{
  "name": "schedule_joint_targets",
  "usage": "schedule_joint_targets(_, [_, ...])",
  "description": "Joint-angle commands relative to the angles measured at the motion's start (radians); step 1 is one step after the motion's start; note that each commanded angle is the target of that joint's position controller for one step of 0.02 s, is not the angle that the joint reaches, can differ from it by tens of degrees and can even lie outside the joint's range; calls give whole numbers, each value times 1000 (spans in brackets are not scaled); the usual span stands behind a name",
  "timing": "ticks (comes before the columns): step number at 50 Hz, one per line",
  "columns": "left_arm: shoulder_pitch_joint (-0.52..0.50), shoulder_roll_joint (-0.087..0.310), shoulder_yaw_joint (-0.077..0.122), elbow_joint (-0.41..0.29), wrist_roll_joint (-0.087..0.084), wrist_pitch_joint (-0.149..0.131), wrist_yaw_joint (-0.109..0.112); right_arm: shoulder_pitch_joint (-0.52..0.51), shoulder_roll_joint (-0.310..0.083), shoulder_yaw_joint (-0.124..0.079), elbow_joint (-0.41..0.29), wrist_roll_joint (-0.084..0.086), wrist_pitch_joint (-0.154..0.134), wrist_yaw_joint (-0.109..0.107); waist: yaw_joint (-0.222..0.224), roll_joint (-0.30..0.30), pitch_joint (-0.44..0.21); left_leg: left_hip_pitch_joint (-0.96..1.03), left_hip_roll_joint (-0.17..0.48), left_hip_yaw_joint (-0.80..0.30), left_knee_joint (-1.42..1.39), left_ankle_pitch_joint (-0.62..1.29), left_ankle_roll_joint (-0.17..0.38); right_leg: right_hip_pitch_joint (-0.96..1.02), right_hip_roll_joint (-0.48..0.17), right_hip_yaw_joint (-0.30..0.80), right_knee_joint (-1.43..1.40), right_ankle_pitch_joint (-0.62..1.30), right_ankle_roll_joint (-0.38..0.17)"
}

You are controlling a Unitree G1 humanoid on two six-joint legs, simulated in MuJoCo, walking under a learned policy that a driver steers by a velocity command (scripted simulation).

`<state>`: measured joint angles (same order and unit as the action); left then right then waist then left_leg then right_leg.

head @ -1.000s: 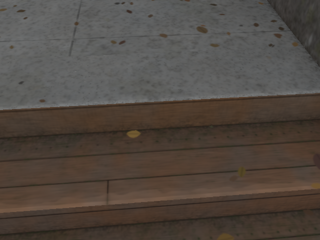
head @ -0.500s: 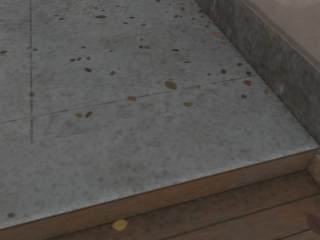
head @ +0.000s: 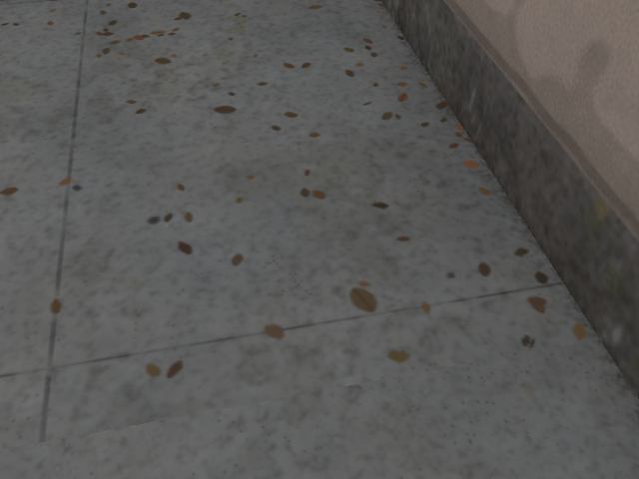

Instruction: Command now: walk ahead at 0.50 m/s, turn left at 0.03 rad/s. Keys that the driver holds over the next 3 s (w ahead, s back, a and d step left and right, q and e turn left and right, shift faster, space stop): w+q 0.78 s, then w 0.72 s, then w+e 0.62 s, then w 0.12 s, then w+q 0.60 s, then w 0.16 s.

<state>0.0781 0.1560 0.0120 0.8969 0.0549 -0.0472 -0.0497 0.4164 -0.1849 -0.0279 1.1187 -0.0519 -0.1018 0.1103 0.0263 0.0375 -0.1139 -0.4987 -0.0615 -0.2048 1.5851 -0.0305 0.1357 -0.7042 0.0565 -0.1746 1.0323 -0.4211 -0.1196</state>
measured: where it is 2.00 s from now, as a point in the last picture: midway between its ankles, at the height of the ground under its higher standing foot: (216, 240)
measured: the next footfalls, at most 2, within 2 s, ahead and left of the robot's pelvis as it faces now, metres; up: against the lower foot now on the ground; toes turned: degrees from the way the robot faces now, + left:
left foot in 0.40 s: +0.41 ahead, +0.15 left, +0.15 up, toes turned +11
right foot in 0.90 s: +0.74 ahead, +0.03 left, +0.15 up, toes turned +22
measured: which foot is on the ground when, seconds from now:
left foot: up 0.00-0.38, down 0.40-0.92, up 0.94-1.00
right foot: down 0.00-0.44, up 0.46-0.88, down 0.90-1.00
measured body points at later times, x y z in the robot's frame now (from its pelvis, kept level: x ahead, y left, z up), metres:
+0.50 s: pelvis +0.31 +0.06 +0.13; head +0.31 +0.06 +0.58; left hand +0.22 +0.26 -0.03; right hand +0.56 -0.09 +0.04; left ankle +0.37 +0.14 -0.51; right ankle +0.13 -0.10 -0.50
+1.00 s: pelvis +0.59 +0.07 +0.22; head +0.59 +0.07 +0.67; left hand +0.70 +0.36 +0.14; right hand +0.72 -0.14 +0.08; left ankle +0.41 +0.14 -0.42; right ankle +0.70 +0.01 -0.51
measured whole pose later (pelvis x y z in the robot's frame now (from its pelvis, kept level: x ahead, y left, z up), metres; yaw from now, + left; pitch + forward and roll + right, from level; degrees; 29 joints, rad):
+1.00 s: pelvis +0.59 +0.07 +0.22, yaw +26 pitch +4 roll +0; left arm 0.02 0.19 0.02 0.82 0.04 -0.12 -0.01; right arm 0.34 -0.20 -0.06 0.99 -0.03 -0.12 0.05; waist -0.04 0.01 -0.09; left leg -0.35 -0.10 -0.15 1.12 -0.41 0.05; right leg -0.44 -0.01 -0.08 0.55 -0.18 -0.05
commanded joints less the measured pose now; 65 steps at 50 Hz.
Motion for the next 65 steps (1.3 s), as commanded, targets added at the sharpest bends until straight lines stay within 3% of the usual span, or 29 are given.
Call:
schedule_joint_targets(1, [119,-62,-15,134,12,-9,-13,-96,40,18,-129,21,0,-18,-47,33,-1,-561,3,-99,511,57,113,322,-332,686,-615,243,-182])
schedule_joint_targets(5, [31,-76,-25,126,25,-50,-5,-124,85,47,-151,13,40,-15,-156,-27,74,-600,104,53,414,-41,137,153,-213,220,-728,210,-74])
schedule_joint_targets(6, [124,-56,-27,155,46,-47,3,-176,80,55,-156,28,41,-2,-116,-100,73,-651,89,114,610,-108,134,171,-208,208,-753,230,-107])
schedule_joint_targets(8, [262,-53,-45,209,81,-41,12,-323,65,70,-227,26,35,-8,-73,-68,101,-854,80,89,679,-118,176,298,-229,208,-760,228,-89])
schedule_joint_targets(11, [477,-6,-58,268,106,-42,3,-577,3,74,-363,36,41,-31,21,-66,75,-900,130,159,254,21,150,495,-228,127,-806,273,-53])
schedule_joint_targets(14, [539,18,-67,261,65,-42,-19,-739,36,84,-432,26,98,-31,52,-126,117,-766,159,314,-37,-108,77,500,-319,112,-961,511,-94])
schedule_joint_targets(17, [463,137,-53,195,15,-83,-30,-620,33,66,-410,15,116,-4,-57,-168,72,-409,61,391,-151,-220,40,504,-334,-20,-882,1230,-81])
schedule_joint_targets(20, [465,264,2,200,14,-88,-29,-441,-28,27,-377,36,79,-14,-135,-227,20,-188,-48,388,-498,-316,55,769,-387,-25,-634,1814,-38])
schedule_joint_targets(21, [510,201,0,173,55,-95,-23,-277,-86,9,-326,41,64,-33,-121,-142,-145,232,-17,210,-420,32,131,510,-341,-3,-426,1739,21])
schedule_joint_targets(22, [521,173,-11,157,63,-96,-40,-84,-128,-3,-266,52,64,-46,-170,-46,-262,518,33,-81,-646,-162,180,246,-237,61,-205,1336,47])
schedule_joint_targets(23, [373,121,-7,120,44,-70,-64,141,-173,-10,-187,-1,77,-53,-247,137,-256,630,161,-457,-992,-322,252,-21,-30,135,177,293,79])
schedule_joint_targets(24, [324,84,-9,105,1,-54,-75,151,-216,-44,-168,-16,56,-72,-235,129,-162,492,201,-600,-1087,-499,224,-158,-9,354,577,324,42])
schedule_joint_targets(26, [257,57,-9,70,17,-66,-31,-28,-106,-28,-144,3,21,-82,-126,-7,-11,203,187,-507,-1090,-441,208,-239,-23,412,821,377,15])
schedule_joint_targets(29, [166,22,-37,-16,23,-52,3,-255,48,25,-134,18,12,-70,31,-98,-22,50,145,-305,-1104,-243,171,-327,-44,393,865,304,-29])
schedule_joint_targets(34, [45,105,-10,-90,22,-60,37,-196,-27,17,-157,-19,-51,-80,22,-32,12,-72,65,-78,-1219,-36,116,-144,-143,231,413,305,96])
schedule_joint_targets(38, [-153,36,-33,-165,10,-36,11,-49,-71,-7,-162,29,-60,-60,-63,-4,63,-52,81,-61,-1236,35,110,135,-150,162,-183,362,176])
schedule_joint_targets(40, [-195,63,-23,-174,4,-21,5,9,-117,-29,-156,37,-53,-43,-83,33,107,54,140,-135,-1225,28,133,156,-124,153,-291,441,182])
schedule_joint_targets(43, [-263,130,3,-195,-10,-30,16,21,-142,-50,-147,34,-40,-44,-90,39,113,311,222,-212,-1159,154,112,140,-102,158,-479,393,139])
schedule_joint_targets(45, [-113,199,43,-153,-40,-69,43,15,-122,-56,-146,19,-40,-45,-41,46,12,324,173,-165,-1023,383,37,428,-111,135,-486,461,32])
schedule_joint_targets(46, [60,235,57,-118,-34,-89,46,66,-23,-30,-154,10,-47,-54,-13,-114,-197,187,49,-69,-770,261,-38,808,-236,264,-426,699,-126])
schedule_joint_targets(47, [275,232,53,-66,-36,-86,32,157,46,-4,-165,-8,-53,-51,32,-410,-419,-188,-114,22,-506,-408,-131,1270,-470,735,-593,543,-371])
schedule_joint_targets(48, [354,197,60,-5,-4,-77,41,-67,-65,-43,-188,11,-32,-48,119,-269,-170,-416,-60,38,-310,-514,-105,1113,-466,854,-761,137,-249])
schedule_joint_targets(49, [280,194,64,0,-5,-73,47,-152,-67,-50,-204,23,-16,-61,90,-151,9,-441,2,46,-201,-367,-72,892,-437,735,-797,-40,-149])
schedule_joint_targets(50, [193,137,51,-19,-9,-69,60,-138,-65,-49,-191,27,-9,-79,45,-116,40,-384,54,52,-234,-246,-55,741,-401,621,-826,10,-114])
schedule_joint_targets(52, [134,20,27,-23,-7,-64,69,-165,-21,-39,-185,-22,-8,-85,-5,-89,36,-272,105,53,-327,-152,-48,632,-354,466,-872,254,-121])
schedule_joint_targets(55, [169,43,44,-3,9,-68,61,-233,5,-37,-197,-5,-2,-71,-2,-98,35,-289,113,85,-456,-144,-81,634,-298,327,-900,382,-136])
schedule_joint_targets(60, [256,32,36,51,2,-81,8,-330,22,-23,-223,-29,18,-51,-18,-91,98,-179,156,204,-767,132,-90,467,-275,214,-904,490,-153])
schedule_joint_targets(61, [272,193,73,53,-84,-67,49,-430,-31,-35,-292,94,16,-99,-9,-82,132,-151,144,194,-774,75,-101,444,-288,254,-930,421,-92])
schedule_joint_targets(65, [368,162,71,105,-76,-54,75,-534,-52,-36,-333,92,18,-118,24,-98,180,-249,149,187,-928,81,-108,638,-310,242,-924,397,-69])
